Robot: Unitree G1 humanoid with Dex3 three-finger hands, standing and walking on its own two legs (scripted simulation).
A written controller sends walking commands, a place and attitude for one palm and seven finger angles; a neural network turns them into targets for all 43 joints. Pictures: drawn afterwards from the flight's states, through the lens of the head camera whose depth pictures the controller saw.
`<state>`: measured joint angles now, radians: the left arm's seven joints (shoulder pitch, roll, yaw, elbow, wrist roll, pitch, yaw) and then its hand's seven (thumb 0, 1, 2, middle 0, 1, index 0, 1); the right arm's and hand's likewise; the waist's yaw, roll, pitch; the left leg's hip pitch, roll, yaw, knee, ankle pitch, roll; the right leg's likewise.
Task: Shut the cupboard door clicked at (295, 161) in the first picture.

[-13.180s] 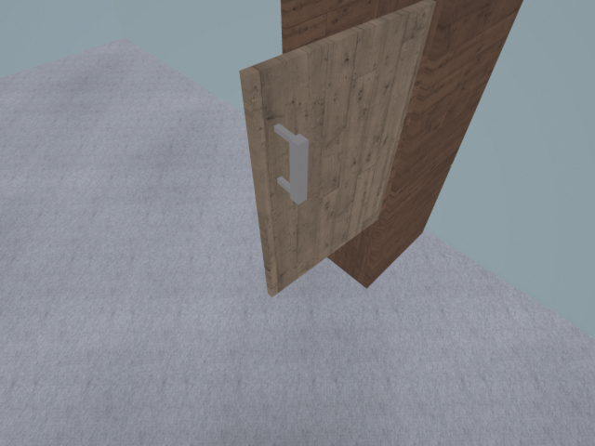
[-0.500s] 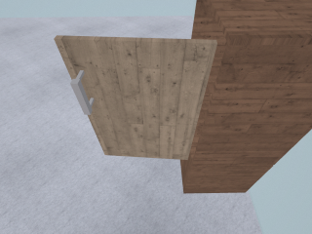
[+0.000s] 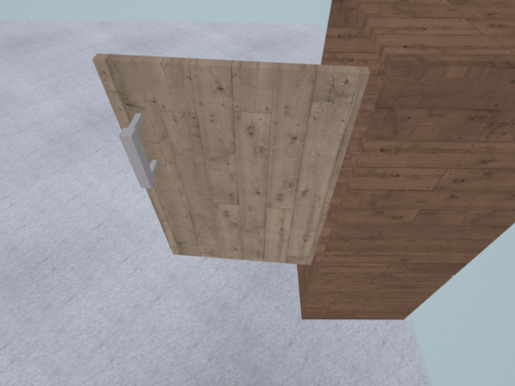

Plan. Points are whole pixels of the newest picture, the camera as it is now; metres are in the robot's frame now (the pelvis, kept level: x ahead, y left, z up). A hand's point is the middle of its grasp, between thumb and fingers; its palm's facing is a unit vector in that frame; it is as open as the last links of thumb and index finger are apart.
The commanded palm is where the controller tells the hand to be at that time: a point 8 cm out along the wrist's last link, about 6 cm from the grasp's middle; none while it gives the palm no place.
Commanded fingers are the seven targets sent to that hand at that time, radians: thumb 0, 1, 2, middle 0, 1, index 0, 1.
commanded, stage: raise the hand and make a fist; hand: left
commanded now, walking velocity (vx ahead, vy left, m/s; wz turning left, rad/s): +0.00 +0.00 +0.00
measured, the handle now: (142, 152) +0.47 +0.24 +0.09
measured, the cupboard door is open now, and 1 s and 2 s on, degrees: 85 85 85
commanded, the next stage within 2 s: bring the fist close to the handle in 1.88 s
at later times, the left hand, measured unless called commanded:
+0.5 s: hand out of the picture +0.11 +0.18 -0.02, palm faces +0.09 -0.99 -0.05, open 5.6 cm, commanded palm +0.11 +0.23 -0.01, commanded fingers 0.00 0.90 0.90 -0.69 -0.84 -0.69 -0.84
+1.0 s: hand (121, 342) +0.17 +0.20 +0.03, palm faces +0.00 -1.00 -0.06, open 3.4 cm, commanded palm +0.14 +0.25 +0.04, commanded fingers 0.00 0.90 0.90 -1.15 -1.34 -1.15 -1.34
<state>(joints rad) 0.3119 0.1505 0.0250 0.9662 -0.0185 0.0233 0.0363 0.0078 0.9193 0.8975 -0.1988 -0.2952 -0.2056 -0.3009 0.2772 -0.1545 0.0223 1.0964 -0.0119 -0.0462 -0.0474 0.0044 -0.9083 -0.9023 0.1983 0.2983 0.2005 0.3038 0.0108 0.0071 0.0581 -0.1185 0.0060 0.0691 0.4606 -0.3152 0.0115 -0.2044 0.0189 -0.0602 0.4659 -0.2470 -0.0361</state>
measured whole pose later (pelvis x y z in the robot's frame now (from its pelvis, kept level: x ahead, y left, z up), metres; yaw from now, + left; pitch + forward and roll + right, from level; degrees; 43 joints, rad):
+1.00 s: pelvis -0.03 +0.02 -0.05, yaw +3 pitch +8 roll -1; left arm 0.47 0.24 0.11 -0.20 -0.25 -0.26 -0.22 0.01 0.90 0.90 -0.98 -1.14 -0.98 -1.15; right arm 0.31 -0.27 0.01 0.51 0.03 -0.24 -0.05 0.01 -0.90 -0.90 0.20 0.30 0.20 0.30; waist 0.00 0.03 -0.09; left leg -0.57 -0.01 0.03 0.92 -0.49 0.05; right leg -0.62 -0.03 -0.10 0.88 -0.40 -0.02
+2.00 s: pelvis -0.03 +0.01 -0.01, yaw +3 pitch +1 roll +0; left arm 0.28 0.27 0.19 -0.13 -0.28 -0.09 -0.28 0.01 0.90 0.90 -1.30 -1.50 -1.30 -1.50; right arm 0.26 -0.25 0.05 0.59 0.04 -0.28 -0.07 0.01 -0.90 -0.90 0.20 0.30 0.20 0.30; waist 0.04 0.05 -0.03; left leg -0.29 -0.01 0.02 0.65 -0.38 0.03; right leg -0.35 -0.01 -0.10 0.63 -0.30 -0.03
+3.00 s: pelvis -0.02 +0.00 -0.01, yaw +2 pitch +5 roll +0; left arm -0.43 0.33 0.24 0.61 -0.22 -0.16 -0.25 0.01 0.90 0.90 -1.30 -1.50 -1.30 -1.50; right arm 0.27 -0.27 0.04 0.65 0.05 -0.16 -0.07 0.01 -0.90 -0.90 0.20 0.30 0.20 0.30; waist -0.02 0.03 -0.04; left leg -0.33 -0.01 0.04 0.61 -0.36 0.02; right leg -0.41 -0.01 -0.08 0.62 -0.29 -0.04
